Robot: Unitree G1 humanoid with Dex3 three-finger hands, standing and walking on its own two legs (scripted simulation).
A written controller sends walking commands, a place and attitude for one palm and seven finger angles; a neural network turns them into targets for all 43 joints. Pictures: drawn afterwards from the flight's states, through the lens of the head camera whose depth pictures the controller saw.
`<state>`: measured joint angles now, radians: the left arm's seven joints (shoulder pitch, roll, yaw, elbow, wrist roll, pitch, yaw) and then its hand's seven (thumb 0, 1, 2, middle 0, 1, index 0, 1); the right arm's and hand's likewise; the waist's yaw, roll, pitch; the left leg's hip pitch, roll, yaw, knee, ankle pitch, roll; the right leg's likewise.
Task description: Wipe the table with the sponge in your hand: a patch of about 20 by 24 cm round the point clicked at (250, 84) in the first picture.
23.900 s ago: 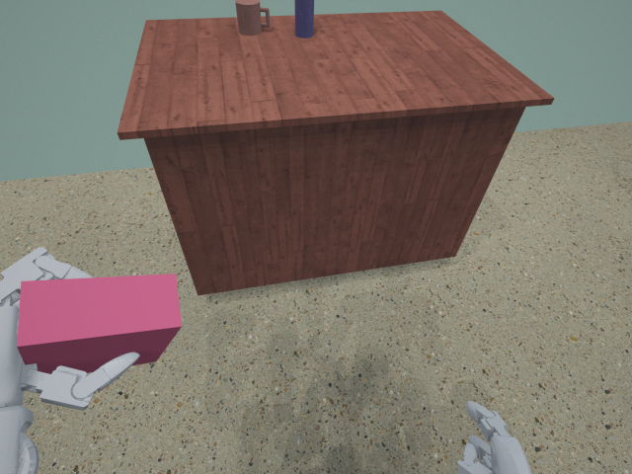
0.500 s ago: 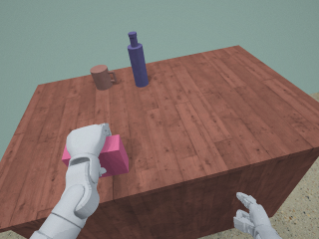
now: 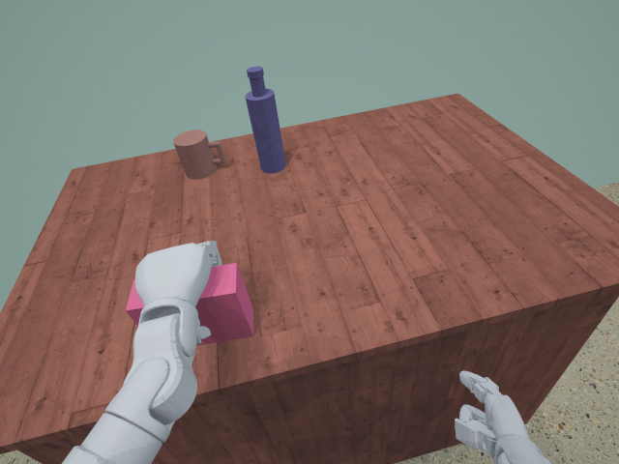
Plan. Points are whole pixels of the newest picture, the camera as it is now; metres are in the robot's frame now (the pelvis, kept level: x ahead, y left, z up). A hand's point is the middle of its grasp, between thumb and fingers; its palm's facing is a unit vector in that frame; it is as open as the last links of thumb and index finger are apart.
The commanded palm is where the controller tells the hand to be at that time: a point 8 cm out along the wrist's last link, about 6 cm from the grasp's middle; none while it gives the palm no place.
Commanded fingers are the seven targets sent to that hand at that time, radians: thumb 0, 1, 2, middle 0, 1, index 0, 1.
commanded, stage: slide across to the third lane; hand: left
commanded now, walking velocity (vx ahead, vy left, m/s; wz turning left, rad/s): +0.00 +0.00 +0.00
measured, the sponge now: (200, 317) +0.29 +0.21 +0.05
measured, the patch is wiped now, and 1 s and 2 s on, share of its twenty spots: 0.60 0.70 0.80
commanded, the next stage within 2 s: wipe forward along the third lane in 0.32 s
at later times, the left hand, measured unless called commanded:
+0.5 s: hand (192, 296) +0.29 +0.21 +0.10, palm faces +0.07 -0.09 -0.99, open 9.5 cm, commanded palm +0.26 +0.20 +0.13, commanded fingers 0.00 0.10 1.30 -1.20 -1.60 -1.20 -1.60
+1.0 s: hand (201, 269) +0.34 +0.22 +0.10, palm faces -0.02 -0.04 -1.00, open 9.6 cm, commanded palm +0.32 +0.21 +0.12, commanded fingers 0.00 0.10 1.30 -1.20 -1.60 -1.20 -1.60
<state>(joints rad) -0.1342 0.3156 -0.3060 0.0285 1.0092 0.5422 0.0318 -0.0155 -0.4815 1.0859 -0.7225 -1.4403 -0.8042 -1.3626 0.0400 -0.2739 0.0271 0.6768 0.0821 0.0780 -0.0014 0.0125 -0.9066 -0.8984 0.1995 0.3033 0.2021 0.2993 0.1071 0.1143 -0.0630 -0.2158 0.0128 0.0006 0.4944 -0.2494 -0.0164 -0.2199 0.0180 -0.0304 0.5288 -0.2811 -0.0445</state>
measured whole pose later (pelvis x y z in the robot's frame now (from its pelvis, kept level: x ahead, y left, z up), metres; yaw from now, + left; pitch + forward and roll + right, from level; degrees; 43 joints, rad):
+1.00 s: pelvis -0.01 -0.01 +0.00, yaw +0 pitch +1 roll +1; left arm -0.43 0.33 -0.24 0.43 0.99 0.48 0.00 0.00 -0.55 1.15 -0.77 -1.38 -0.84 -1.34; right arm 0.11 -0.29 0.04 0.69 0.09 0.09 -0.07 0.01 -0.91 -0.90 0.20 0.30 0.20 0.30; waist 0.06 0.09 -0.09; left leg -0.30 0.02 0.00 0.52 -0.23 -0.02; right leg -0.31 0.03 -0.03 0.55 -0.26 -0.06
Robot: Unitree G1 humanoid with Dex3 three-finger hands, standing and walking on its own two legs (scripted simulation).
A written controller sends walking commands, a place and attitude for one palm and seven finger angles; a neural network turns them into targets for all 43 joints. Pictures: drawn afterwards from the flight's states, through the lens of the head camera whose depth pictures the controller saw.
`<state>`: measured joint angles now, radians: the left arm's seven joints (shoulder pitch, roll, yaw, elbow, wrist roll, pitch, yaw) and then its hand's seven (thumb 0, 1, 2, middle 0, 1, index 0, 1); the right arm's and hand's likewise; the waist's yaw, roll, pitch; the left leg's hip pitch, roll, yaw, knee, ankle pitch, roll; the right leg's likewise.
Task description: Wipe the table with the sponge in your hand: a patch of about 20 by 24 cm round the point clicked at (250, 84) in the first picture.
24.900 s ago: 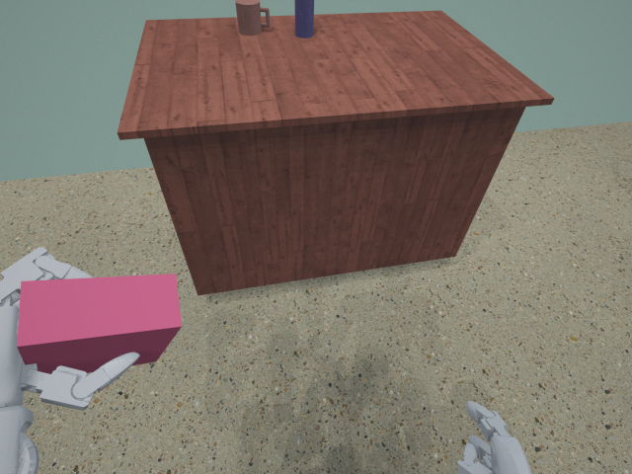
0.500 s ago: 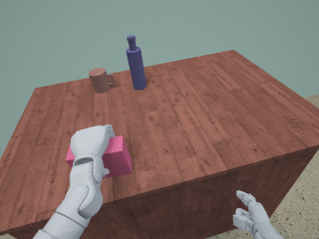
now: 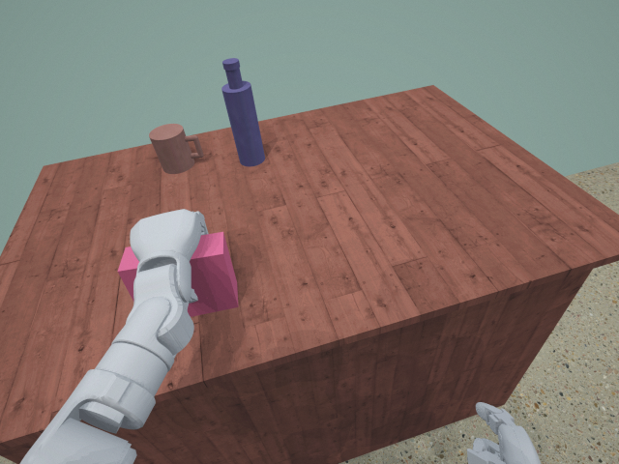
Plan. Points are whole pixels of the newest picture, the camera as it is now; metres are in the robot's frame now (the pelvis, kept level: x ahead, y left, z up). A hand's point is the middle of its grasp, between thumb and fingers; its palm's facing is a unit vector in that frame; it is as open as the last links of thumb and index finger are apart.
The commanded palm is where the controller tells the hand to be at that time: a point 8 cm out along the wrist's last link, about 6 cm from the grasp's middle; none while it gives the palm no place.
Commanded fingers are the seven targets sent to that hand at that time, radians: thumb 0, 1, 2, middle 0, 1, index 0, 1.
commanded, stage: wipe forward along the third lane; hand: left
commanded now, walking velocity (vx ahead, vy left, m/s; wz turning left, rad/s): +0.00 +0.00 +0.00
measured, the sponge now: (187, 287) +0.34 +0.23 +0.05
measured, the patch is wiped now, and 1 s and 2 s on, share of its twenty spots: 0.70 0.80 0.90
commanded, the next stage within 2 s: wipe back along the third lane in 1.04 s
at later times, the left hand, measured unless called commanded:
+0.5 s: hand (185, 241) +0.39 +0.23 +0.10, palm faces -0.05 -0.01 -1.00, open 9.6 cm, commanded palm +0.38 +0.24 +0.12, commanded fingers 0.00 0.10 1.30 -1.20 -1.60 -1.20 -1.60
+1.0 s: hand (178, 218) +0.45 +0.27 +0.10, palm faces -0.08 -0.01 -1.00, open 9.6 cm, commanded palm +0.43 +0.27 +0.12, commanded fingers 0.00 0.10 1.30 -1.20 -1.60 -1.20 -1.60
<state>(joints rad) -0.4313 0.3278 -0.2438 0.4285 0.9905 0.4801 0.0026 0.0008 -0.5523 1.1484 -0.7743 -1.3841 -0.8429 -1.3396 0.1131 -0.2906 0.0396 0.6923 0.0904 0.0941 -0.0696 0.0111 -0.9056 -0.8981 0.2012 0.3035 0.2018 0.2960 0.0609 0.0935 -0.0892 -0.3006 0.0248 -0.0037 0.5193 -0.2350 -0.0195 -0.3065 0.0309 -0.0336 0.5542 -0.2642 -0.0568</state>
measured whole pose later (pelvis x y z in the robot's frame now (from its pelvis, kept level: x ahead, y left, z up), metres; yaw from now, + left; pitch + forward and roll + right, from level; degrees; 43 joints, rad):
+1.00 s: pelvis +0.01 +0.01 +0.00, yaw -1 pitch +8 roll +0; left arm -0.78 0.46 -0.10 0.95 1.01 0.25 0.08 0.00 -0.57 1.16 -0.78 -1.37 -0.83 -1.39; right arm 0.24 -0.30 0.00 0.72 0.08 0.11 -0.06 0.01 -0.91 -0.90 0.20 0.30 0.20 0.30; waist -0.04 0.07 -0.11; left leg -0.45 0.03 0.01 0.55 -0.24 -0.01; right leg -0.43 0.04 -0.02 0.53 -0.24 -0.04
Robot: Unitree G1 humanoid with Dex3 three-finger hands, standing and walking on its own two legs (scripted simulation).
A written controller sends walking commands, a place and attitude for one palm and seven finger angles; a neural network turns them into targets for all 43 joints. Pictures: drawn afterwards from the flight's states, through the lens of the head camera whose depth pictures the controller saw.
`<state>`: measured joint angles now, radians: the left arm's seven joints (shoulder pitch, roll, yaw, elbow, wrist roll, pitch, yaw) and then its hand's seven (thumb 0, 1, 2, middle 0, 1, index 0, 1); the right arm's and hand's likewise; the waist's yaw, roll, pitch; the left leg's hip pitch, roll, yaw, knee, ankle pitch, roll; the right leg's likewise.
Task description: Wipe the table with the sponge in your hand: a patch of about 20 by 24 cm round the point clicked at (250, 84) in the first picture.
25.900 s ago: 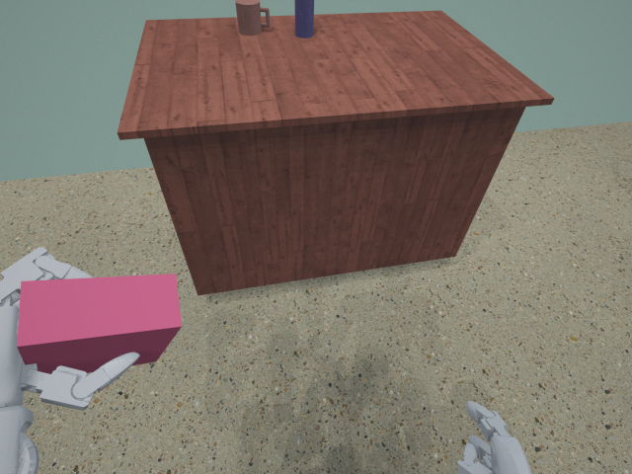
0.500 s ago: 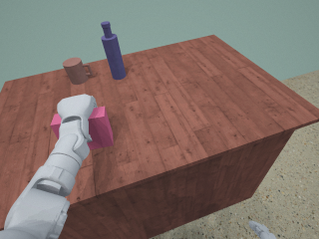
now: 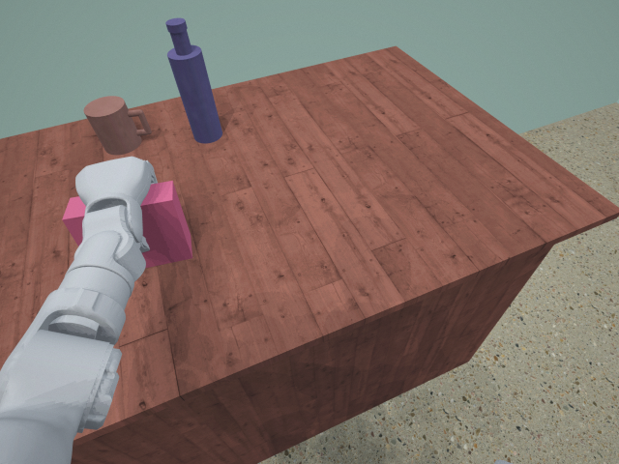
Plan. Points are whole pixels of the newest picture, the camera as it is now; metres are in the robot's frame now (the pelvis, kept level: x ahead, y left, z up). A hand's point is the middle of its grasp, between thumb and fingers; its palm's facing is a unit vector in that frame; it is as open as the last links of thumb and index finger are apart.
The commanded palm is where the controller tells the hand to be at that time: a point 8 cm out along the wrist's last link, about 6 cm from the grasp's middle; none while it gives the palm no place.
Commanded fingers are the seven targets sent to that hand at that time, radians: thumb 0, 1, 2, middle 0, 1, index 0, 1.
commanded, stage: wipe forward along the third lane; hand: left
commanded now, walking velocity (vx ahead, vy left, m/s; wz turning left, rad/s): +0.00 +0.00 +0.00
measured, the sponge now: (139, 238) +0.42 +0.27 +0.06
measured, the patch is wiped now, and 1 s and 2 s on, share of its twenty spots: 0.80 0.90 0.90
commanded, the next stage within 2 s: wipe back along the third lane in 0.04 s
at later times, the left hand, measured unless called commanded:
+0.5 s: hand (127, 213) +0.44 +0.27 +0.10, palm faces +0.02 +0.00 -1.00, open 9.7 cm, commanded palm +0.39 +0.25 +0.12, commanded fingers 0.00 0.10 1.30 -1.20 -1.60 -1.20 -1.60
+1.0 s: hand (130, 230) +0.40 +0.25 +0.10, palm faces +0.07 -0.04 -1.00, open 9.6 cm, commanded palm +0.35 +0.23 +0.12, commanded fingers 0.00 0.10 1.30 -1.20 -1.60 -1.20 -1.60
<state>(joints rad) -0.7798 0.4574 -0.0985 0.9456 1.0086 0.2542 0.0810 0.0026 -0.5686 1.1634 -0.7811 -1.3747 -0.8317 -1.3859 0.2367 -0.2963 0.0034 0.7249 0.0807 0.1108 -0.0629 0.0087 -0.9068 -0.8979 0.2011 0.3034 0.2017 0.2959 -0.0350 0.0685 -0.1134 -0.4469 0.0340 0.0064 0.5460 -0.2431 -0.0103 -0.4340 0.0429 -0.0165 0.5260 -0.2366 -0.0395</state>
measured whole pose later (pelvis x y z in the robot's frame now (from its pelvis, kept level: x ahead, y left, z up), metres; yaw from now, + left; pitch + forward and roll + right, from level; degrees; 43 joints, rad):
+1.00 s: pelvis +0.05 +0.03 +0.00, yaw +1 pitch +5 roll -1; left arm -0.39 0.33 -0.30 0.29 1.00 0.58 0.08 0.01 -0.46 1.11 -0.68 -1.46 -0.73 -1.47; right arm 0.07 -0.28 0.04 0.64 0.10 0.19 0.01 0.01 -0.91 -0.90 0.20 0.30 0.20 0.30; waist 0.07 0.08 -0.13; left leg -0.29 -0.01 0.01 0.53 -0.33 0.02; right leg -0.26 0.00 -0.02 0.50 -0.31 -0.01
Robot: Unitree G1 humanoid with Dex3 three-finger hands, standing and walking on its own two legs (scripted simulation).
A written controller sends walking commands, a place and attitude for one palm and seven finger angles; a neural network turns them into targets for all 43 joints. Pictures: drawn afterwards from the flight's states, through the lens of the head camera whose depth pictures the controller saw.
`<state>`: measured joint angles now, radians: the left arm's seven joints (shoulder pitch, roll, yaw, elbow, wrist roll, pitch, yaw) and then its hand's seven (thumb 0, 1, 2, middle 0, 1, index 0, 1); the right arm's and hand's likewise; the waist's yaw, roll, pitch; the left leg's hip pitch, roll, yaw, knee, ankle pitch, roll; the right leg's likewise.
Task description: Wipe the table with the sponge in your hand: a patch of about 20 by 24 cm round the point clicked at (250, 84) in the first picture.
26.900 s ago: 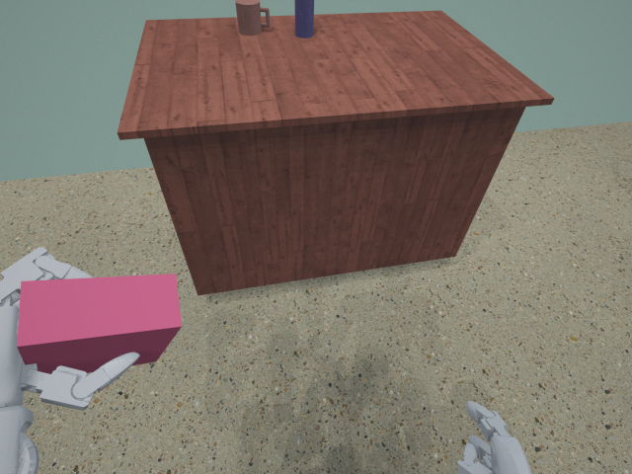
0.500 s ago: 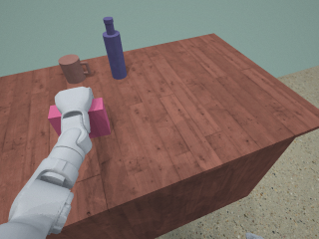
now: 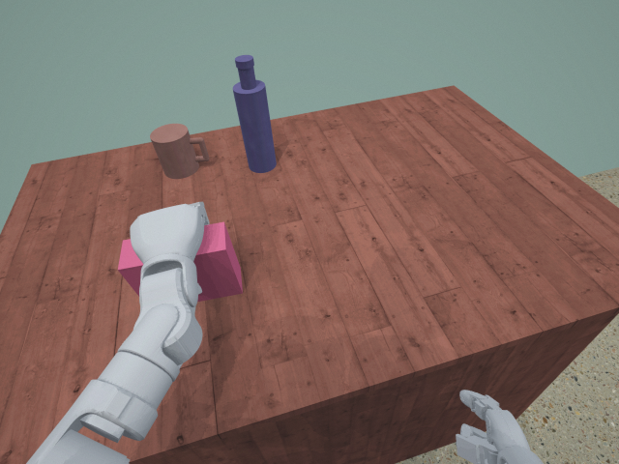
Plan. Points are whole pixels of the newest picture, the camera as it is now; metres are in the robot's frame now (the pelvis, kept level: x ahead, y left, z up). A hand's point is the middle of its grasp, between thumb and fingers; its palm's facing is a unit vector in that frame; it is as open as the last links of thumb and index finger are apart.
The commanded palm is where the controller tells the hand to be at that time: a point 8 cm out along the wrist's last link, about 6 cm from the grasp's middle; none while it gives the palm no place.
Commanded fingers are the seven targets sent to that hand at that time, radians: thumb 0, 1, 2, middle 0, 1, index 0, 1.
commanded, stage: wipe back along the third lane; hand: left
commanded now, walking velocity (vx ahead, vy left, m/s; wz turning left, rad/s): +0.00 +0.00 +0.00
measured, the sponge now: (190, 275) +0.35 +0.22 +0.05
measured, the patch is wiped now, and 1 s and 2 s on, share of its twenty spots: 0.90 0.90 0.90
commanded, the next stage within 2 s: slide back across to the middle lane in 0.94 s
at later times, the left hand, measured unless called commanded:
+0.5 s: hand (193, 290) +0.30 +0.19 +0.10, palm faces +0.09 -0.06 -0.99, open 9.6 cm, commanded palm +0.25 +0.17 +0.12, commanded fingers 0.00 0.10 1.30 -1.20 -1.60 -1.20 -1.60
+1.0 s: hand (198, 306) +0.28 +0.17 +0.09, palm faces +0.09 -0.08 -0.99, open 9.5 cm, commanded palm +0.23 +0.16 +0.12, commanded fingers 0.00 0.10 1.30 -1.20 -1.60 -1.20 -1.60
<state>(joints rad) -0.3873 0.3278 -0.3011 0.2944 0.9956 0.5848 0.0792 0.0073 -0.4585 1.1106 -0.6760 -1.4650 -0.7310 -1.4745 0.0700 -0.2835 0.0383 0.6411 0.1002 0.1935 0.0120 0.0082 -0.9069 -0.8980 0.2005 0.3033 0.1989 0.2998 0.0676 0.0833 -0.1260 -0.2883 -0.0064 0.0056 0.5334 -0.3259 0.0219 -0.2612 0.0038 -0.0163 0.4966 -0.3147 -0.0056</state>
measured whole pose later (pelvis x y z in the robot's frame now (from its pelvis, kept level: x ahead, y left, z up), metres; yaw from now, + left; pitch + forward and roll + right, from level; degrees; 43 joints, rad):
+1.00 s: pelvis -0.03 -0.03 +0.00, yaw -1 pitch +0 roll +0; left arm -0.13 0.32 -0.31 0.02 1.01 0.62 0.06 0.02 -0.44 1.09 -0.66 -1.47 -0.74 -1.45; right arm 0.05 -0.29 0.05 0.63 0.10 0.15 0.03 0.01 -0.91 -0.90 0.20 0.30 0.23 0.32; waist 0.07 0.11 -0.09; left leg -0.23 0.02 0.02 0.53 -0.30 -0.01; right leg -0.24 0.03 0.00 0.55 -0.32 -0.04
